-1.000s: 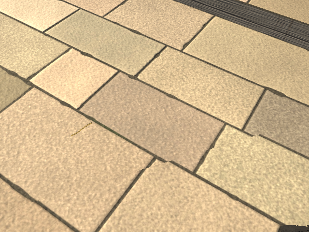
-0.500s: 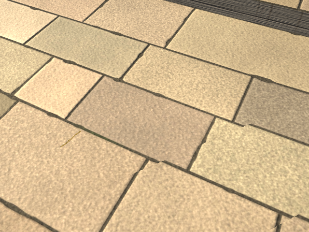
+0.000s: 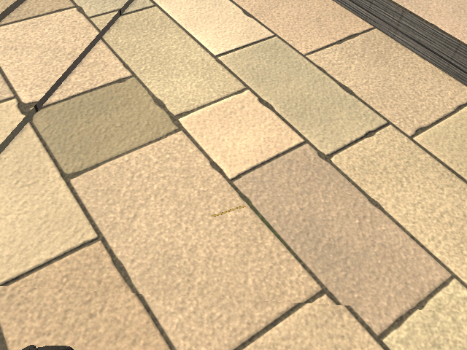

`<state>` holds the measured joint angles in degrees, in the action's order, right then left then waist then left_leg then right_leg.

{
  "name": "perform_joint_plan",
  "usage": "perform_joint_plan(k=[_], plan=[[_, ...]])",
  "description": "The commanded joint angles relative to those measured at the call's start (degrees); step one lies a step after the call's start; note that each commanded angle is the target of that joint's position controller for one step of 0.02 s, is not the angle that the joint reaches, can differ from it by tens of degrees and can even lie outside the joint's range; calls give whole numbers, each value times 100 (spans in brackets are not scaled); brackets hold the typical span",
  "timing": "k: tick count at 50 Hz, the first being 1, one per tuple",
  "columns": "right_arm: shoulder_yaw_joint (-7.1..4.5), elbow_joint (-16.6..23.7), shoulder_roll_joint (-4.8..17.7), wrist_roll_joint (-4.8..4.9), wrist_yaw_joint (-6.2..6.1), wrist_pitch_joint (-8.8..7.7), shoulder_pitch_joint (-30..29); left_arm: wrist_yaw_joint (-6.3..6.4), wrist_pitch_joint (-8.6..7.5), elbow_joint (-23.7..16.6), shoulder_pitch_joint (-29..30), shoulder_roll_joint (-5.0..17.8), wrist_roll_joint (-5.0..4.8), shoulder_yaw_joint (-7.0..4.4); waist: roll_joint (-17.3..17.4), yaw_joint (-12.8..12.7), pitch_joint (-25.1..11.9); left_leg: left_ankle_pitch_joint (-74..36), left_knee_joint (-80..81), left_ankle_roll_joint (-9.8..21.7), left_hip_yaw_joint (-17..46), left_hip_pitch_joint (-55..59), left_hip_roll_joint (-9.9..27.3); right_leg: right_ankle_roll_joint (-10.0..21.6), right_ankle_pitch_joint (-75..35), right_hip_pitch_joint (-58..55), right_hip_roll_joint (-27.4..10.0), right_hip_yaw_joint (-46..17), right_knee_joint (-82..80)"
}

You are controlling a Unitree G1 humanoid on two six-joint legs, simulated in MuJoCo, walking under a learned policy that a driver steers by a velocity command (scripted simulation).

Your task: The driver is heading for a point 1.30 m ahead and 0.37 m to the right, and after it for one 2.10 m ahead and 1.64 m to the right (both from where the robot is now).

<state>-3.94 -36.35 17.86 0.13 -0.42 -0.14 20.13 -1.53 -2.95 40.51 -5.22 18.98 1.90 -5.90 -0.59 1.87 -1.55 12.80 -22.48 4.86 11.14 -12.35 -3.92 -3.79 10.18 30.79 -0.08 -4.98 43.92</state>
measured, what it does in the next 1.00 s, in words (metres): goes down, turning right: right foot, then left foot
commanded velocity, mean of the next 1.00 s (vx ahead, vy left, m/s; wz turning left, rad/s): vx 0.21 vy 0.00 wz -0.49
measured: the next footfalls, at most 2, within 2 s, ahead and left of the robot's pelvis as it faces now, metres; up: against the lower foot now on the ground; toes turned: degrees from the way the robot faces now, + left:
right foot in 0.20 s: +0.19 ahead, -0.15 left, -0.01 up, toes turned +6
left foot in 0.64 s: +0.47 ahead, -0.03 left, -0.03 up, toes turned -32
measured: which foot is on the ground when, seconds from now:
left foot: down 0.00-0.24, up 0.26-0.62, down 0.64-1.00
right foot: up 0.00-0.18, down 0.20-0.64, up 0.66-1.00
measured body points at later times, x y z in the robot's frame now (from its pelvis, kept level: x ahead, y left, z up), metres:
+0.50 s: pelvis +0.21 -0.07 +0.00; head +0.26 -0.11 +0.44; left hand +0.29 +0.21 -0.11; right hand +0.42 -0.35 -0.07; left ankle +0.34 +0.07 -0.71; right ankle +0.17 -0.15 -0.75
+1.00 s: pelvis +0.34 -0.09 -0.04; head +0.38 -0.12 +0.40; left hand +0.64 +0.05 -0.13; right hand +0.28 -0.39 -0.16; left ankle +0.44 -0.01 -0.79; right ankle +0.28 -0.23 -0.74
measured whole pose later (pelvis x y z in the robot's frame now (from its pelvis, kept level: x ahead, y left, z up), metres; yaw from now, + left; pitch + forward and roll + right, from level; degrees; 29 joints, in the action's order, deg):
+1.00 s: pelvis +0.34 -0.09 -0.04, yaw -35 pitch +2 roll +1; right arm -3.9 -42.2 16.5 -0.2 -0.5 0.6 9.2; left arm 2.0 3.3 34.9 -9.4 18.2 -0.2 -3.9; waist -0.8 2.3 4.7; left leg 8.3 -22.0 2.0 -3.7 -15.4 -0.3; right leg -5.0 20.8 28.9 -2.9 -3.5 50.7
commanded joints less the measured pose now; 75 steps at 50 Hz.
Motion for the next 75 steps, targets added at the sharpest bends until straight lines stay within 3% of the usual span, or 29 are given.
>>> perform_joint_plan(k=[1,5,6,10,12,13,14,17,22,26,31,33,34,35,37,40,43,50,52,53,54,55,56,57,62,66,69,73,75], plan=[[-256,258,918,-119,278,-4,36,-123,250,-280,362,205,179,106,1107,175,208,1577,1016,688,1115,-304,749,-197,-235,-46,18,539,-107],[-222,137,946,-194,252,-150,254,-124,126,-307,546,404,49,128,935,333,402,1334,946,746,1341,184,1138,107,-155,-154,-212,514,-850],[-184,144,753,234,46,-234,144,-38,-226,-494,754,447,-463,104,556,340,675,611,549,873,1526,538,1537,311,-379,240,-428,-98,-1197],[-207,0,907,45,-101,-202,-186,-24,-536,-172,-183,577,-308,65,545,-45,41,-2045,-391,649,848,997,1505,733,-418,-736,-95,313,-1698],[-127,233,765,-20,-151,-243,-309,-45,-543,28,-995,1083,-190,-142,-855,-345,-769,-2506,-2684,-153,-409,-95,261,1473,-1248,-2576,-522,-1239,-2096],[-81,430,708,-154,-196,-340,-779,-82,-507,129,-1476,937,-199,-90,-1530,-660,-565,261,-4185,-491,-568,-1529,-286,1936,-2094,-3419,-1200,-2699,-2687],[-36,629,593,-163,-197,-409,-1029,-143,-492,186,-1618,769,-230,17,-1120,-564,-261,1508,-4533,-440,-302,-2226,-276,1925,-2432,-3510,-1394,-3268,-2895],[24,662,480,-207,-131,-467,-1312,-37,-401,-9,-1303,771,-349,-24,-318,-398,45,1203,-4410,-598,-215,-2839,82,1918,-4220,-3590,-1139,-2380,-2436],[16,558,443,-144,-13,-574,-1838,350,-59,-17,-1532,809,-424,-100,-337,-355,-207,2,-2644,-638,-289,-2623,-111,1477,-4364,-3215,-537,-2179,-2369],[45,619,199,-32,110,-684,-2385,595,291,-121,-1337,862,-400,-190,-544,-409,-53,-1670,-489,-752,-575,-700,-694,877,-2263,-1345,254,-2165,-2506],[-66,441,384,16,56,-783,-1802,632,315,-359,-1019,351,-378,-156,-323,-104,-35,-2884,749,-668,182,315,165,653,-206,-1286,457,-2671,-1165],[-16,215,313,-148,-40,-712,-846,474,352,-341,-1360,-153,-270,37,747,66,-1018,-5816,-267,-126,751,2540,1553,326,3275,-43,1077,-1362,1696],[26,301,264,-274,-19,-595,-577,393,347,-231,-2432,-201,-391,85,953,-298,-1649,-7627,-1143,599,1498,3305,2644,229,4121,564,1143,-1381,2694],[-111,171,496,-144,12,-477,-805,319,377,-345,-2811,464,-435,11,1250,-550,-1916,-5986,-781,1098,2198,3121,3273,8,3374,789,571,-955,3354],[-83,509,285,-76,-55,-268,-1697,418,564,-264,-2017,1090,-453,-218,450,-457,-954,-2946,-63,891,1414,1548,2383,-261,2144,770,19,-487,3655],[-119,380,500,-155,-114,-127,-1894,453,687,-571,-1536,662,-342,-129,556,-461,-75,-2317,545,886,213,-154,1685,-392,1332,357,-224,-10,3162],[-145,82,491,-158,-158,-104,-1450,449,603,-817,-1123,285,-275,11,654,-220,-344,-2599,629,1082,-12,369,1752,-342,1142,407,-342,75,2313],[-134,-266,641,42,78,-3,-1314,325,552,-844,-736,87,-170,210,787,-123,-436,-2122,507,1036,-323,165,1713,4,1067,-1077,-123,288,-61],[13,-383,393,119,169,-40,-1330,299,530,-605,-1084,-16,-131,223,713,-383,-373,-1746,170,750,-335,-191,1481,197,189,-2166,46,428,-1829],[47,-486,378,180,200,-77,-1071,312,521,-612,-1103,227,-125,165,675,-393,-323,-1404,39,384,-306,-602,1305,343,-420,-2873,0,347,-2431],[98,-464,300,55,263,-134,-845,376,543,-685,-1256,701,-100,65,204,-313,-584,-204,-432,-123,-416,-1059,996,587,-1377,-3646,-884,-394,-2259],[134,-350,155,-17,318,-199,-611,450,627,-804,-975,1191,-26,-35,-1037,-95,-622,1538,-1225,-551,-914,-1827,446,1292,-2378,-3712,-2026,-1106,-1981],[-13,-274,599,99,234,-175,-966,422,605,-786,-863,1088,54,-86,-1257,-442,-538,2133,-2333,-756,-1099,-1742,433,1866,-1926,-2724,-2280,-1241,-2280],[-174,-292,958,205,151,-93,-1008,397,539,-822,-716,906,78,-34,-1093,-461,-232,2179,-3447,-856,-1018,-1913,418,1942,-1824,-2432,-2125,-1060,-2443],[-242,-305,549,143,-130,383,-481,428,355,-793,119,278,-70,120,-904,-57,155,1085,-4454,-1181,-1034,-2243,630,1503,-1781,-2119,-1641,280,-2516],[-106,178,213,128,92,367,-938,463,413,-665,-62,471,-92,-11,-799,-313,-114,827,-3026,-1099,-1259,-1899,869,1539,-1886,-2582,-1840,595,-2282],[-132,376,375,195,240,349,-982,321,288,-541,-403,833,-257,-164,-827,-454,-229,1080,-2525,-691,-1563,-1482,887,1481,1315,-2439,-2174,286,-2949],[-186,129,380,227,270,242,-473,163,121,-441,-19,857,-405,-202,-503,41,276,1136,-1517,-87,-1965,-657,803,1109,2574,-2014,-2114,608,-2993],[-360,-496,631,231,172,171,861,146,92,-459,206,438,-335,-93,378,616,170,1081,-824,280,-2024,1169,360,725,2113,-962,-1419,1561,-1119]])
Keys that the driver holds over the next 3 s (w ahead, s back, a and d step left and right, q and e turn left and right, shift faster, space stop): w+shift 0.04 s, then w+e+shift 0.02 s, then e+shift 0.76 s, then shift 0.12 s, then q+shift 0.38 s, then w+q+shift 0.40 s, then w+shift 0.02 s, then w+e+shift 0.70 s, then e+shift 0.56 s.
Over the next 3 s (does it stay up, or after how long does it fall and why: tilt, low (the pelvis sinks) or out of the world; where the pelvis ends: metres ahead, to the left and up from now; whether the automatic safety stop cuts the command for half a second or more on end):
stays up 1.47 -0.32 -0.09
